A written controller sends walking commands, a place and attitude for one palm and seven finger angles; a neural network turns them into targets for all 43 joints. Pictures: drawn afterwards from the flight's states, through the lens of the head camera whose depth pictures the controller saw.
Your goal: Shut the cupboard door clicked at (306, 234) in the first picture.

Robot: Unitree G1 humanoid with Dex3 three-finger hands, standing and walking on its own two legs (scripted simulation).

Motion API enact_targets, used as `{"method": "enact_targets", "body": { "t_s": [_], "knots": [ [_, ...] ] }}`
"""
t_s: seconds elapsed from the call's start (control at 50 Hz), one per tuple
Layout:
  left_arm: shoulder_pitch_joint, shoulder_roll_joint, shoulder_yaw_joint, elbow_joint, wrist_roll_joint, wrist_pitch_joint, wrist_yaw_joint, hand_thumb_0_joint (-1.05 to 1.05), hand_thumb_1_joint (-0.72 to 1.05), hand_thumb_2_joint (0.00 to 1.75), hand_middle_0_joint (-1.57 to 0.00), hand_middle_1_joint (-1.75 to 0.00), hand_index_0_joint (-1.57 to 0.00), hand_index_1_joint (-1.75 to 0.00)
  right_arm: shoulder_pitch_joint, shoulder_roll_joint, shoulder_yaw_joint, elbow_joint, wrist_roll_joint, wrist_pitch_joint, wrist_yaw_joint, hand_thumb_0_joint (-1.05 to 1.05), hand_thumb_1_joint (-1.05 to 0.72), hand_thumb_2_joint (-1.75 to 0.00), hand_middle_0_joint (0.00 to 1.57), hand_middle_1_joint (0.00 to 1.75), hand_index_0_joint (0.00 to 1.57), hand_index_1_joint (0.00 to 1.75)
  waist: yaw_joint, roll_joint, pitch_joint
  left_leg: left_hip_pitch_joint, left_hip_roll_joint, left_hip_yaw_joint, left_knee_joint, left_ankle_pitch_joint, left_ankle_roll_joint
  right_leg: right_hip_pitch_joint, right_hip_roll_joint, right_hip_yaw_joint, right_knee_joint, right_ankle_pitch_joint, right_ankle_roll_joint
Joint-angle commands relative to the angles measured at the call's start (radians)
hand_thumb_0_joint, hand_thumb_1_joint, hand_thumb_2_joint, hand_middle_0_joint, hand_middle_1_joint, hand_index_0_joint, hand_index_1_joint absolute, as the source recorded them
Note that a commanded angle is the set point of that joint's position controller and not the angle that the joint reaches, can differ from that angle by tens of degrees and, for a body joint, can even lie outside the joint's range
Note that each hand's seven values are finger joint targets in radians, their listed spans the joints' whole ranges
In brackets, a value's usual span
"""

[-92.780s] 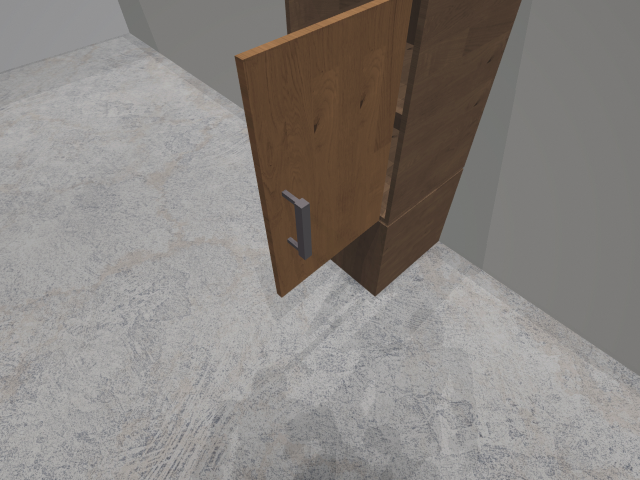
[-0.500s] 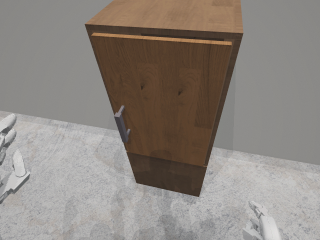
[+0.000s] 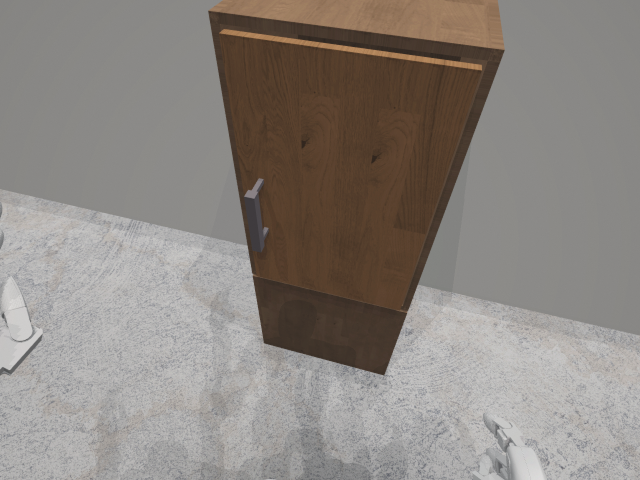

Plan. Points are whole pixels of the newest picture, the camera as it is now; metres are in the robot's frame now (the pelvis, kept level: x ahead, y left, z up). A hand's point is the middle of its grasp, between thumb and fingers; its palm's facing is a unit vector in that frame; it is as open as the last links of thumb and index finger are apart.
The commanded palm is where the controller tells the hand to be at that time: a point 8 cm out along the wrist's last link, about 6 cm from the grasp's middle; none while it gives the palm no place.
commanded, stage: step back with the hand held close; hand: left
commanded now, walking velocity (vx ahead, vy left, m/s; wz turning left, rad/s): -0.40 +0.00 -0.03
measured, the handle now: (258, 216) +0.61 +0.17 -0.08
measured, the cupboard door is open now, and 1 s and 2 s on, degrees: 0 0 0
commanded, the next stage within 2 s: stop stepping back and stand still in 0.88 s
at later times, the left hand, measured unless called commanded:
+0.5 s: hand (20, 373) +0.16 +0.26 +0.18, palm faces +0.36 -0.82 -0.44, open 7.4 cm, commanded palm +0.09 +0.31 +0.19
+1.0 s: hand out of the picture +0.10 +0.29 +0.18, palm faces +0.34 -0.84 -0.43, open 7.4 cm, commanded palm +0.05 +0.33 +0.19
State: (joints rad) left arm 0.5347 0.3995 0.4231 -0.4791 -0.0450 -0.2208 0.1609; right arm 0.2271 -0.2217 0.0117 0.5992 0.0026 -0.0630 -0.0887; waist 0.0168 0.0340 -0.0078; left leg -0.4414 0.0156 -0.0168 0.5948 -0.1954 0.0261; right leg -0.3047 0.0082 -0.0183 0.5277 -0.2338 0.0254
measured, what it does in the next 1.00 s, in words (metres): walks backwards: right foot, then right foot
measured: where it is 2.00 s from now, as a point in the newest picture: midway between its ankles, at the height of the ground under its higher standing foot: outside the picture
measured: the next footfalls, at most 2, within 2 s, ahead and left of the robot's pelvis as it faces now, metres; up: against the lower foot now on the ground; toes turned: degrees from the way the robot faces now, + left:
right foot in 0.34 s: -0.04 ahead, -0.12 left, +0.00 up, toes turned +4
right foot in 0.98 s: -0.18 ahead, -0.10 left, +0.00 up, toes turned -4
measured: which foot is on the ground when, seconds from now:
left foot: down 0.00-1.00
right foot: down 0.00-0.18, up 0.20-0.32, down 0.34-0.74, up 0.76-0.96, down 0.98-1.00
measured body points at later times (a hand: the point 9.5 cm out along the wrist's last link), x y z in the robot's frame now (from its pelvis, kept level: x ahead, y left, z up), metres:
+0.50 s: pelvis -0.05 +0.01 +0.00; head -0.02 +0.03 +0.45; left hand +0.14 +0.30 +0.20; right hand +0.13 -0.23 -0.08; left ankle +0.09 +0.10 -0.73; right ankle -0.08 -0.12 -0.73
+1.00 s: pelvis -0.12 +0.04 +0.00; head -0.09 +0.08 +0.44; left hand +0.08 +0.33 +0.21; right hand +0.06 -0.19 -0.07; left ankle +0.06 +0.10 -0.73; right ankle -0.22 -0.10 -0.73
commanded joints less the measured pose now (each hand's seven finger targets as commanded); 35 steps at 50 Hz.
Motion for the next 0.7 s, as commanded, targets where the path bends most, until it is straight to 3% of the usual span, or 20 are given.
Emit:
{"method": "enact_targets", "body": {
  "t_s": [0.0,0.06,0.1,0.12,0.16,0.18,0.2,0.22,0.3,0.34,0.36,0.38,0.4,0.44,0.5,0.56,0.6,0.64,0.66,0.68],
  "knots": [
    [-0.100,0.217,0.115,-0.183,-0.007,-0.071,0.033,0.00,0.90,0.90,-0.20,-0.30,-0.20,-0.30,-0.092,-0.128,-0.061,-0.122,-0.011,-0.058,-0.008,0.00,-0.90,-0.90,0.20,0.30,0.20,0.30,-0.031,-0.047,-0.035,0.114,0.005,-0.013,-0.013,-0.197,-0.017,-0.169,-0.131,0.176,-0.254,-0.267,-0.086],
    [-0.101,0.214,0.105,-0.176,-0.011,-0.076,0.041,0.00,0.90,0.90,-0.20,-0.30,-0.20,-0.30,-0.096,-0.116,-0.055,-0.120,-0.003,-0.053,-0.005,0.00,-0.90,-0.90,0.20,0.30,0.20,0.30,-0.033,-0.071,-0.043,0.122,0.007,-0.021,-0.013,-0.152,-0.020,-0.170,-0.134,0.133,-0.224,-0.211,-0.083],
    [-0.086,0.240,0.132,-0.183,-0.015,-0.082,0.040,0.00,0.90,0.90,-0.20,-0.30,-0.20,-0.30,-0.113,-0.126,-0.058,-0.125,-0.003,-0.055,-0.010,0.00,-0.90,-0.90,0.20,0.30,0.20,0.30,-0.032,-0.006,-0.036,0.091,0.037,-0.060,-0.113,-0.187,-0.011,-0.144,-0.077,0.090,-0.188,-0.221,-0.055],
    [-0.069,0.225,0.127,-0.199,-0.015,-0.089,0.035,0.00,0.90,0.90,-0.20,-0.30,-0.20,-0.30,-0.114,-0.125,-0.052,-0.132,-0.001,-0.058,-0.010,0.00,-0.90,-0.90,0.20,0.30,0.20,0.30,-0.030,0.041,-0.048,0.027,0.075,-0.115,-0.215,-0.236,0.003,-0.064,-0.029,0.045,-0.123,-0.225,-0.035],
    [-0.062,0.223,0.158,-0.227,-0.003,-0.108,0.027,0.00,0.90,0.90,-0.20,-0.30,-0.20,-0.30,-0.135,-0.152,-0.060,-0.149,0.001,-0.074,-0.013,0.00,-0.90,-0.90,0.20,0.30,0.20,0.30,-0.020,0.232,-0.075,-0.254,0.206,-0.273,-0.445,-0.528,0.072,0.232,0.079,0.016,0.149,-0.137,-0.005],
    [-0.068,0.223,0.171,-0.234,0.001,-0.113,0.021,0.00,0.90,0.90,-0.20,-0.30,-0.20,-0.30,-0.129,-0.149,-0.064,-0.147,-0.006,-0.077,-0.014,0.00,-0.90,-0.90,0.20,0.30,0.20,0.30,-0.015,0.245,-0.079,-0.309,0.242,-0.317,-0.464,-0.551,0.098,0.280,0.093,0.025,0.223,-0.085,-0.008],
    [-0.057,0.254,0.198,-0.228,-0.001,-0.116,0.014,0.00,0.90,0.90,-0.20,-0.30,-0.20,-0.30,-0.134,-0.145,-0.069,-0.147,-0.013,-0.083,-0.013,0.00,-0.90,-0.90,0.20,0.30,0.20,0.30,-0.010,0.214,-0.098,-0.261,0.243,-0.318,-0.432,-0.480,0.101,0.250,0.094,0.038,0.218,-0.063,-0.010],
    [-0.045,0.229,0.179,-0.251,-0.005,-0.121,0.007,0.00,0.90,0.90,-0.20,-0.30,-0.20,-0.30,-0.135,-0.133,-0.065,-0.147,-0.015,-0.089,-0.006,0.00,-0.90,-0.90,0.20,0.30,0.20,0.30,-0.008,0.167,-0.117,-0.233,0.229,-0.287,-0.379,-0.412,0.099,0.247,0.085,0.048,0.186,-0.059,-0.016],
    [0.016,0.234,0.194,-0.228,-0.014,-0.132,-0.007,0.00,0.90,0.90,-0.20,-0.30,-0.20,-0.30,-0.114,-0.140,-0.069,-0.118,-0.028,-0.102,0.011,0.00,-0.90,-0.90,0.20,0.30,0.20,0.30,-0.016,0.173,-0.108,-0.191,0.166,-0.193,-0.291,-0.327,0.066,0.218,0.045,0.102,0.027,-0.026,-0.041],
    [-0.022,0.228,0.157,-0.243,-0.029,-0.148,-0.004,0.00,0.90,0.90,-0.20,-0.30,-0.20,-0.30,-0.102,-0.113,-0.057,-0.089,-0.022,-0.103,0.013,0.00,-0.90,-0.90,0.20,0.30,0.20,0.30,-0.023,0.073,-0.172,0.099,0.112,-0.096,-0.145,0.052,0.008,0.032,-0.042,0.161,-0.090,0.130,-0.056],
    [-0.036,0.213,0.128,-0.235,-0.031,-0.145,0.000,0.00,0.90,0.90,-0.20,-0.30,-0.20,-0.30,-0.085,-0.105,-0.060,-0.079,-0.014,-0.101,0.012,0.00,-0.90,-0.90,0.20,0.30,0.20,0.30,-0.034,0.037,-0.241,0.226,0.094,-0.047,-0.098,0.233,-0.006,0.010,-0.054,0.145,-0.086,0.271,-0.036],
    [-0.047,0.218,0.116,-0.245,-0.033,-0.136,0.000,0.00,0.90,0.90,-0.20,-0.30,-0.20,-0.30,-0.089,-0.112,-0.071,-0.084,-0.004,-0.096,0.011,0.00,-0.90,-0.90,0.20,0.30,0.20,0.30,-0.037,-0.011,-0.287,0.303,0.088,-0.022,-0.064,0.301,-0.009,-0.006,-0.045,0.128,-0.078,0.322,-0.004],
    [-0.038,0.254,0.146,-0.256,-0.035,-0.128,0.003,0.00,0.90,0.90,-0.20,-0.30,-0.20,-0.30,-0.101,-0.113,-0.075,-0.087,-0.004,-0.092,0.008,0.00,-0.90,-0.90,0.20,0.30,0.20,0.30,-0.034,-0.018,-0.304,0.343,0.093,-0.026,-0.071,0.296,-0.006,-0.023,-0.032,0.113,-0.079,0.297,0.005],
    [-0.017,0.246,0.146,-0.251,-0.043,-0.117,-0.001,0.00,0.90,0.90,-0.20,-0.30,-0.20,-0.30,-0.128,-0.115,-0.068,-0.111,-0.003,-0.079,0.005,0.00,-0.90,-0.90,0.20,0.30,0.20,0.30,-0.031,0.034,-0.247,0.264,0.115,-0.071,-0.142,0.188,0.009,-0.014,0.002,0.091,-0.071,0.121,-0.002],
    [-0.017,0.290,0.199,-0.232,-0.040,-0.116,-0.002,0.00,0.90,0.90,-0.20,-0.30,-0.20,-0.30,-0.157,-0.118,-0.072,-0.129,-0.012,-0.063,0.002,0.00,-0.90,-0.90,0.20,0.30,0.20,0.30,-0.034,0.064,-0.125,0.110,0.100,-0.087,-0.190,-0.163,-0.001,-0.037,-0.011,0.133,-0.146,-0.126,-0.041],
    [-0.003,0.263,0.158,-0.195,-0.036,-0.114,0.009,0.00,0.90,0.90,-0.20,-0.30,-0.20,-0.30,-0.123,-0.094,-0.066,-0.113,-0.010,-0.049,0.006,0.00,-0.90,-0.90,0.20,0.30,0.20,0.30,-0.041,-0.072,-0.061,0.254,-0.005,-0.010,0.111,-0.147,-0.064,-0.334,-0.171,0.260,-0.323,-0.355,-0.136],
    [-0.049,0.259,0.144,-0.195,-0.026,-0.103,0.022,0.00,0.90,0.90,-0.20,-0.30,-0.20,-0.30,-0.110,-0.098,-0.063,-0.098,-0.018,-0.044,0.007,0.00,-0.90,-0.90,0.20,0.30,0.20,0.30,-0.049,-0.090,-0.025,0.261,-0.022,-0.010,0.184,-0.093,-0.060,-0.377,-0.217,0.268,-0.311,-0.170,-0.157],
    [-0.073,0.235,0.109,-0.175,-0.022,-0.092,0.019,0.00,0.90,0.90,-0.20,-0.30,-0.20,-0.30,-0.115,-0.096,-0.051,-0.105,-0.013,-0.040,-0.002,0.00,-0.90,-0.90,0.20,0.30,0.20,0.30,-0.053,-0.067,0.015,0.190,0.012,-0.056,0.003,0.001,-0.043,-0.277,-0.122,0.156,-0.203,-0.031,-0.097],
    [-0.100,0.239,0.107,-0.171,-0.022,-0.093,0.014,0.00,0.90,0.90,-0.20,-0.30,-0.20,-0.30,-0.126,-0.115,-0.051,-0.114,-0.009,-0.044,-0.008,0.00,-0.90,-0.90,0.20,0.30,0.20,0.30,-0.047,0.004,0.034,0.144,0.049,-0.100,-0.126,0.032,-0.025,-0.223,-0.034,0.106,-0.160,-0.049,-0.053],
    [-0.095,0.247,0.114,-0.167,-0.030,-0.105,0.010,0.00,0.90,0.90,-0.20,-0.30,-0.20,-0.30,-0.135,-0.125,-0.055,-0.120,-0.001,-0.054,-0.013,0.00,-0.90,-0.90,0.20,0.30,0.20,0.30,-0.038,0.067,0.007,0.102,0.111,-0.169,-0.254,-0.069,-0.001,-0.124,0.038,0.061,-0.109,-0.106,-0.026]
  ]
}}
